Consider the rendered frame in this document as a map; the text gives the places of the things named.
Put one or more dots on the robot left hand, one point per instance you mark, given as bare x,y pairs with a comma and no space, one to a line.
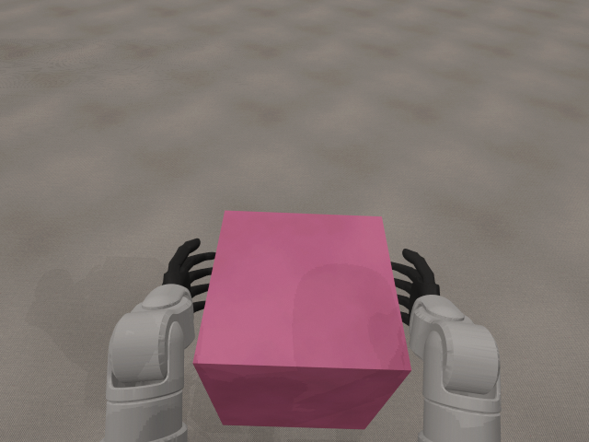
179,266

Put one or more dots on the carton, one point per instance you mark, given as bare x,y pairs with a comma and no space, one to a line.
301,325

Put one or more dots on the left robot forearm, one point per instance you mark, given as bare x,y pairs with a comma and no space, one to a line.
145,374

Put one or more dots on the right robot forearm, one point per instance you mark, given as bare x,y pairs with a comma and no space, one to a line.
461,373

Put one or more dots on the robot right hand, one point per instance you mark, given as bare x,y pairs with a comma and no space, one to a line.
422,278

